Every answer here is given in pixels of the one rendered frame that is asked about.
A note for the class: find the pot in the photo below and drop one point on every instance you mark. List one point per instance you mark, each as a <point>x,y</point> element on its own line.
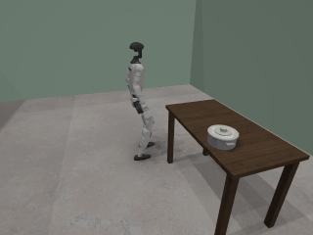
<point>220,144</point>

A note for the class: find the table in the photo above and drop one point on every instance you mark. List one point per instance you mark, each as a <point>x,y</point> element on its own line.
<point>256,150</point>

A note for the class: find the humanoid robot head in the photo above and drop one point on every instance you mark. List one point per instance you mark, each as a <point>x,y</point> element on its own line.
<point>137,47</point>

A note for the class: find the right robot forearm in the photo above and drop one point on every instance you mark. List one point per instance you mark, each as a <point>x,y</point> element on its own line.
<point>139,96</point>

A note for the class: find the knob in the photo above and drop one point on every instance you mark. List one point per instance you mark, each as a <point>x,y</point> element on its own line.
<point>223,128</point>

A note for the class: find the robot right upper arm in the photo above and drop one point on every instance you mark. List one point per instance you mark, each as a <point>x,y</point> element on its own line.
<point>138,70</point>

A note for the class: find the lid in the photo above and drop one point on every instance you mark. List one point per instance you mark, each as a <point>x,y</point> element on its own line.
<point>230,135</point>

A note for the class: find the robot right hand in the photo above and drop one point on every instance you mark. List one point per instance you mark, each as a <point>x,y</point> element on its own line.
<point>148,115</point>

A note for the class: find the robot left upper arm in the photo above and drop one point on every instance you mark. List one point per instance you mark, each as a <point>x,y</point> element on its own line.
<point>127,77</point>

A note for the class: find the left robot forearm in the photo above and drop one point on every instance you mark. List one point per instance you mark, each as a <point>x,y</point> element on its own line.
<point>131,92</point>

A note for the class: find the robot left foot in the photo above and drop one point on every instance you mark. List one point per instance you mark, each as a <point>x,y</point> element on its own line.
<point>150,144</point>

